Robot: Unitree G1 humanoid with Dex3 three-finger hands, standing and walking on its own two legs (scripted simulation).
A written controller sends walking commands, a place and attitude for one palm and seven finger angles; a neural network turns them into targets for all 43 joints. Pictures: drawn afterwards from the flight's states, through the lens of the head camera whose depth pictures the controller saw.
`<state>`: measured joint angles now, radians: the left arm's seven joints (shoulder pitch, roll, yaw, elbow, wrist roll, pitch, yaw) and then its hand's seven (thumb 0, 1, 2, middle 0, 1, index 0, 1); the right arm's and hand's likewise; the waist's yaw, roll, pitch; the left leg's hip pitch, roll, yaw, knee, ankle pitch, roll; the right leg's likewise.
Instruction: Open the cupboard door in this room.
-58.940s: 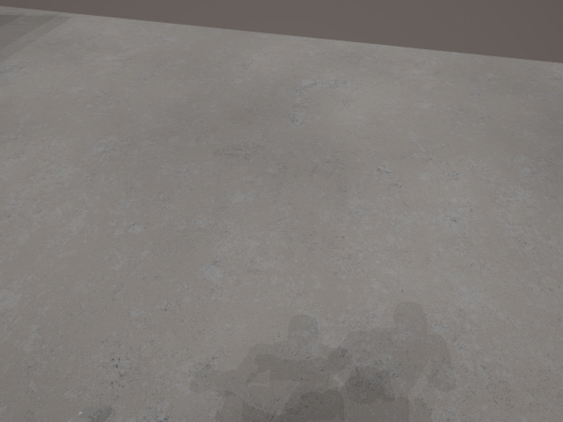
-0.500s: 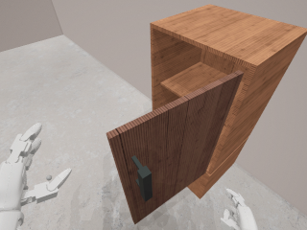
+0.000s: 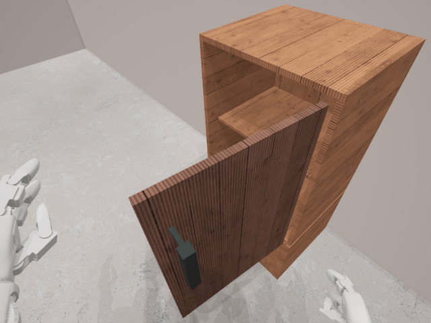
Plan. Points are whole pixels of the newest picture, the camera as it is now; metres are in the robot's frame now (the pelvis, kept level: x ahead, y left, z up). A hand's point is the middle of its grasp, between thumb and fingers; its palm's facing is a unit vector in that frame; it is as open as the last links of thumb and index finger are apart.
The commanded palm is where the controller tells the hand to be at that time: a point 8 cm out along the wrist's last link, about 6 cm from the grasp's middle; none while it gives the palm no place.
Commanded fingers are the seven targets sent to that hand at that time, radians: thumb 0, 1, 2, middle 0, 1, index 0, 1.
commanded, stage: draw the hand back to the body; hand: left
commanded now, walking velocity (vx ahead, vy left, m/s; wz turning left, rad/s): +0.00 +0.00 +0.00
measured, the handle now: (184, 257) +0.23 +0.10 +0.01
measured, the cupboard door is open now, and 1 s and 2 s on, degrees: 83 83 83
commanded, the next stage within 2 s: step back with the hand held close in 0.06 s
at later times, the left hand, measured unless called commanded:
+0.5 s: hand (41, 242) +0.17 +0.27 +0.15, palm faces +0.31 -0.80 -0.51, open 7.4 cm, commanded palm +0.11 +0.31 +0.18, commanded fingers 0.00 0.90 0.90 -0.20 -0.30 -0.20 -0.30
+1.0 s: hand out of the picture +0.04 +0.30 +0.15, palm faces +0.49 -0.75 -0.45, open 7.4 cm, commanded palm -0.01 +0.34 +0.18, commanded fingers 0.00 0.90 0.90 -0.20 -0.30 -0.20 -0.30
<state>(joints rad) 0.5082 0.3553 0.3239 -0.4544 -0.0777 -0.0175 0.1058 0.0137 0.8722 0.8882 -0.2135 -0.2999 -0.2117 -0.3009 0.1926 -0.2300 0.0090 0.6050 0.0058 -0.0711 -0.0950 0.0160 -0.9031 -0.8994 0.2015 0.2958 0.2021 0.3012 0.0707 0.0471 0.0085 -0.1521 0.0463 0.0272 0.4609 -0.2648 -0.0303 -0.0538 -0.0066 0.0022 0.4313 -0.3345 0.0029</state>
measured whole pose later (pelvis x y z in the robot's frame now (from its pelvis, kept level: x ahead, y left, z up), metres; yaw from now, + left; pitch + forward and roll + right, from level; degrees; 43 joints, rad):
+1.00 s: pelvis -0.14 +0.04 -0.02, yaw +2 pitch -2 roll -1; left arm 0.57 0.37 0.41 -0.54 -0.03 -0.20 0.17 0.01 0.88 0.90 -0.22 -0.30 -0.21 -0.30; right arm 0.21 -0.22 -0.01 0.61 0.00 -0.06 -0.07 0.02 -0.90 -0.90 0.20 0.30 0.20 0.30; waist 0.03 0.02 0.06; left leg -0.45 0.00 0.02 0.71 -0.36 0.00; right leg -0.37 -0.01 0.06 0.60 -0.20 0.04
